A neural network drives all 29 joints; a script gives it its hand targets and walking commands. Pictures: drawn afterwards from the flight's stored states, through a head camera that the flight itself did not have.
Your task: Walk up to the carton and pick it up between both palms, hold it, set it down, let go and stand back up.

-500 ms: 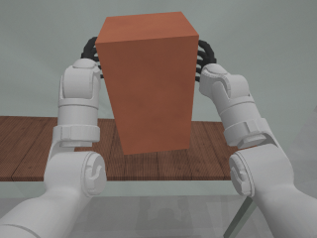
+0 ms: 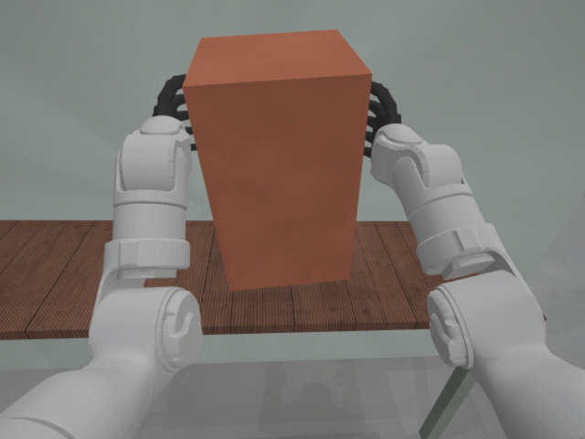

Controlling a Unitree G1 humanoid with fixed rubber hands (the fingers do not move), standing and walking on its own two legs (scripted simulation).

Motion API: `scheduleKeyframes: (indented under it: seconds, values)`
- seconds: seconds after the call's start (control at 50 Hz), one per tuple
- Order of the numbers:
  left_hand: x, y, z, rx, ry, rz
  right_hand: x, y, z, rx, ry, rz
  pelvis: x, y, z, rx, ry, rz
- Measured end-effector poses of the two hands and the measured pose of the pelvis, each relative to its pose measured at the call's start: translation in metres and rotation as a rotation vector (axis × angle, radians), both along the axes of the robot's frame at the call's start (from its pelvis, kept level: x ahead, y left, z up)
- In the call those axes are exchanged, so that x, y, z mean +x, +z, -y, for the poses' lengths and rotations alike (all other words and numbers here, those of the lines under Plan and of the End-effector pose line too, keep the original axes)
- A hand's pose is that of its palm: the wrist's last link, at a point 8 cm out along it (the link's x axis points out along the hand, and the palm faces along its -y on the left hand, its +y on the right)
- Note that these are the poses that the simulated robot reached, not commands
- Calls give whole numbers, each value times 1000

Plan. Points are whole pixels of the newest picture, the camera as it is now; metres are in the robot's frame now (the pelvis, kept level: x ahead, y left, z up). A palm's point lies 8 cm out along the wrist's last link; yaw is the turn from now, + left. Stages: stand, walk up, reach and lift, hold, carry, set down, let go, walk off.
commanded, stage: hold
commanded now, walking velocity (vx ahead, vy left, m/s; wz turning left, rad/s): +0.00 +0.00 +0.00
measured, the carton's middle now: (280, 167) +0.38 +0.01 +0.24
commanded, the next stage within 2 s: none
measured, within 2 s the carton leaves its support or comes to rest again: neither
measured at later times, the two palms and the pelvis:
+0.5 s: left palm (160, 127) +0.37 +0.16 +0.30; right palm (378, 132) +0.37 -0.11 +0.30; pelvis +0.00 +0.00 +0.00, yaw +1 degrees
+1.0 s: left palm (166, 130) +0.36 +0.15 +0.30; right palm (382, 134) +0.37 -0.12 +0.30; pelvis +0.00 +0.00 +0.00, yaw +0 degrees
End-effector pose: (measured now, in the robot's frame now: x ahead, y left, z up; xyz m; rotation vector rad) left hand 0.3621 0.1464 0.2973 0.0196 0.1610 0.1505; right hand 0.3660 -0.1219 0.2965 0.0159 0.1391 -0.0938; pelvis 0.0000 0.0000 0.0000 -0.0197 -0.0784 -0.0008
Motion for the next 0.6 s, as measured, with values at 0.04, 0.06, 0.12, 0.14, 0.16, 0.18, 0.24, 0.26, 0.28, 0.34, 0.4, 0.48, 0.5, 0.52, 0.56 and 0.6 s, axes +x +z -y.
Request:
scheduleKeyframes:
  seconds: [0.04,0.06,0.12,0.14,0.16,0.18,0.24,0.26,0.28,0.34,0.4,0.48,0.5,0.52,0.56,0.6]
  values:
    - [-1,2,0,1,3,1,0,1,-1,-6,3,1,0,0,1,0,3,2]
    - [-1,2,-1,2,3,2,0,1,-1,-9,5,2,0,0,2,-1,4,2]
    - [-2,4,-1,7,3,1,0,2,-1,-7,5,0,0,0,3,-2,9,3]
    - [-1,4,-1,8,2,0,0,2,-1,-7,4,-1,0,0,4,-2,10,3]
    - [-1,4,-1,8,1,-1,0,3,-1,-7,3,-2,0,0,4,-1,11,2]
    - [-1,5,-1,8,-1,0,0,3,-1,-8,1,-2,0,0,4,-1,12,1]
    - [1,6,-2,1,-4,-1,1,5,-2,-12,-2,-4,1,0,4,0,11,-4]
    - [2,7,-2,0,-4,0,1,6,-2,-17,-2,-2,1,0,4,1,10,-5]
    - [2,7,-2,-1,-5,2,1,6,-3,-22,-2,-1,1,0,4,0,9,-5]
    - [3,9,-4,5,-5,9,2,8,-4,-28,0,5,2,0,3,-1,8,-2]
    - [2,10,-6,5,-4,15,2,9,-7,-29,1,11,3,0,1,-2,8,0]
    - [3,7,-9,4,-7,9,2,9,-9,-17,-4,4,4,0,-1,-2,10,2]
    - [3,6,-9,3,-8,7,2,8,-9,-15,-5,1,4,0,-1,-2,10,3]
    - [3,5,-10,2,-9,3,2,8,-10,-15,-6,-3,3,0,-2,-2,10,5]
    - [4,2,-10,1,-11,-6,3,6,-10,-14,-8,-12,3,0,-3,-3,10,6]
    - [5,-1,-10,5,-15,-9,3,4,-10,-16,-10,-16,2,0,-4,-5,10,4]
